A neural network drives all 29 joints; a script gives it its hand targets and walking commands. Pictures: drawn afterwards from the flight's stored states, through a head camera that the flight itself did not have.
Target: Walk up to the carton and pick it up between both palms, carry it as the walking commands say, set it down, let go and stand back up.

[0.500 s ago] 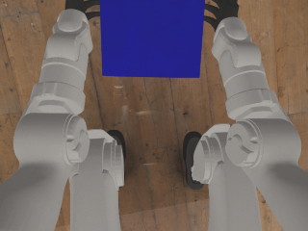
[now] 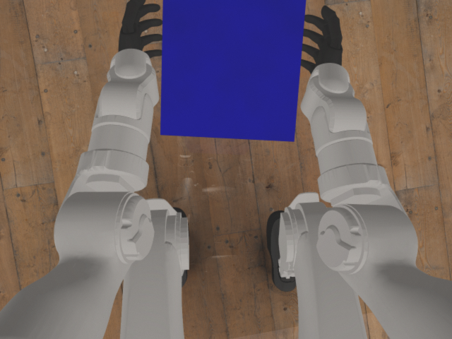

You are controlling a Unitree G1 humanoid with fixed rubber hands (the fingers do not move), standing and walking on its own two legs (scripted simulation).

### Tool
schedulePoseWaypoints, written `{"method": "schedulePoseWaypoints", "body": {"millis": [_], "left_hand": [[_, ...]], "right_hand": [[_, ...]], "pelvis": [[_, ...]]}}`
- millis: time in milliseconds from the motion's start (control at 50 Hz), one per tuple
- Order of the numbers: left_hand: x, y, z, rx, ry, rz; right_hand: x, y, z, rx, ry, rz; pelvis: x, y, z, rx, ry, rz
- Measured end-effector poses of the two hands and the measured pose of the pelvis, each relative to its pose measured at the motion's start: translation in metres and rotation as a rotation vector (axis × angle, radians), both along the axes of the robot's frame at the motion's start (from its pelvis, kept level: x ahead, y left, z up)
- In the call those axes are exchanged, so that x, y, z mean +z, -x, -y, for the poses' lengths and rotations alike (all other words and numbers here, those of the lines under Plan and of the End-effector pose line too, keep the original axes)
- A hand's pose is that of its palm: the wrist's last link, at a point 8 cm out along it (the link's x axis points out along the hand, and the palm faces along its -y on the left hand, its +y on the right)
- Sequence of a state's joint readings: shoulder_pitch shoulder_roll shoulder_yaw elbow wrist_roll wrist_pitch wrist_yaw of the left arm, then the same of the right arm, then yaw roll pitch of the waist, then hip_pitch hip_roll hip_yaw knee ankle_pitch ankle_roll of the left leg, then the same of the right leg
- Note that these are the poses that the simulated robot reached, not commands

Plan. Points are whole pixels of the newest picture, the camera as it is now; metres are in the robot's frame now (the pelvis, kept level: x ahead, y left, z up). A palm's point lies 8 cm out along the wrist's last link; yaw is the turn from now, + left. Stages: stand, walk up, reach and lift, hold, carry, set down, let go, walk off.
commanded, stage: reach and lift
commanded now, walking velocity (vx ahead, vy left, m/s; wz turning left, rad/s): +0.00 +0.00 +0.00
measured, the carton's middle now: (228, 59) +0.55 +0.01 -0.19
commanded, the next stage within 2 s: none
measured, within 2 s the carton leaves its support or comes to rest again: neither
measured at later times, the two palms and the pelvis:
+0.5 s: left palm (121, 46) +0.51 +0.15 -0.03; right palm (353, 62) +0.49 -0.13 -0.03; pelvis +0.00 +0.00 +0.05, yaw +0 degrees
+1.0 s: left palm (94, 29) +0.49 +0.14 +0.05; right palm (400, 47) +0.48 -0.13 +0.05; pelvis +0.00 +0.00 +0.10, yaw +0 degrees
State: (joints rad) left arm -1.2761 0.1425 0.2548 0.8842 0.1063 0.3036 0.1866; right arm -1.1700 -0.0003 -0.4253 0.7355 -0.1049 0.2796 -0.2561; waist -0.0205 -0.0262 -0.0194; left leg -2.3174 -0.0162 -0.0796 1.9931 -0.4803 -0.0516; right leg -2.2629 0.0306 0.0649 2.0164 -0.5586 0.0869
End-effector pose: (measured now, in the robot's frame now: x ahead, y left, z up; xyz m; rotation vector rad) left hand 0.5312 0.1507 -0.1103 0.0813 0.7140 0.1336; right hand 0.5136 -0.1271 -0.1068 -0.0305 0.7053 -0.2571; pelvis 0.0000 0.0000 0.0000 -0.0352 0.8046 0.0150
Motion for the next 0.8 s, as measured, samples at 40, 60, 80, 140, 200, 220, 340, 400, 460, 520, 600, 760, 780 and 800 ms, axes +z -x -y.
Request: {"method": "schedulePoseWaypoints", "body": {"millis": [40, 60, 80, 140, 200, 220, 340, 400, 460, 520, 600, 760, 780, 800], "left_hand": [[0.007, 0.002, -0.001, 0.003, -0.003, 0.003], [0.011, 0.003, -0.001, 0.005, -0.005, 0.004], [0.014, 0.004, -0.002, 0.008, -0.007, 0.005], [0.024, 0.006, -0.003, 0.018, -0.014, 0.007], [0.035, 0.008, -0.003, 0.021, -0.016, 0.008], [0.038, 0.009, -0.003, 0.020, -0.016, 0.007], [0.056, 0.014, 0.001, 0.018, -0.014, 0.004], [0.065, 0.018, 0.003, 0.020, -0.013, 0.002], [0.073, 0.021, 0.005, 0.022, -0.013, 0.003], [0.082, 0.023, 0.005, 0.034, -0.020, 0.005], [0.094, 0.025, 0.005, 0.041, -0.019, 0.010], [0.120, 0.030, 0.004, 0.047, -0.015, 0.016], [0.123, 0.031, 0.004, 0.047, -0.015, 0.016], [0.127, 0.032, 0.005, 0.048, -0.014, 0.016]], "right_hand": [[0.007, 0.001, 0.000, 0.015, -0.012, 0.004], [0.010, 0.002, 0.000, 0.023, -0.019, 0.005], [0.014, 0.003, 0.001, 0.031, -0.026, 0.007], [0.024, 0.005, 0.001, 0.053, -0.044, 0.010], [0.033, 0.008, 0.001, 0.062, -0.048, 0.011], [0.036, 0.009, 0.001, 0.060, -0.046, 0.010], [0.054, 0.016, 0.002, 0.029, -0.024, 0.005], [0.063, 0.018, 0.002, 0.006, -0.009, 0.002], [0.072, 0.021, 0.003, -0.013, 0.002, 0.002], [0.081, 0.022, 0.002, -0.013, -0.003, 0.005], [0.094, 0.024, 0.001, -0.014, -0.003, 0.010], [0.120, 0.028, 0.001, -0.015, -0.007, 0.016], [0.123, 0.028, 0.001, -0.015, -0.007, 0.016], [0.127, 0.029, 0.001, -0.016, -0.007, 0.016]], "pelvis": [[0.003, 0.001, 0.001, 0.000, -0.001, 0.000], [0.005, 0.002, 0.001, 0.000, -0.001, 0.000], [0.007, 0.002, 0.002, 0.000, -0.001, 0.000], [0.012, 0.004, 0.003, -0.001, -0.001, 0.001], [0.017, 0.005, 0.003, -0.001, -0.002, 0.002], [0.019, 0.006, 0.003, -0.001, -0.002, 0.002], [0.031, 0.006, 0.003, -0.001, -0.003, 0.000], [0.036, 0.005, 0.002, -0.002, -0.004, -0.001], [0.042, 0.005, 0.002, -0.003, -0.005, -0.002], [0.047, 0.004, 0.002, -0.004, -0.005, -0.001], [0.055, 0.004, 0.002, -0.003, -0.006, 0.004], [0.071, 0.001, 0.001, 0.000, -0.005, 0.018], [0.073, 0.001, 0.001, 0.000, -0.005, 0.021], [0.075, 0.000, 0.001, 0.000, -0.005, 0.023]]}}
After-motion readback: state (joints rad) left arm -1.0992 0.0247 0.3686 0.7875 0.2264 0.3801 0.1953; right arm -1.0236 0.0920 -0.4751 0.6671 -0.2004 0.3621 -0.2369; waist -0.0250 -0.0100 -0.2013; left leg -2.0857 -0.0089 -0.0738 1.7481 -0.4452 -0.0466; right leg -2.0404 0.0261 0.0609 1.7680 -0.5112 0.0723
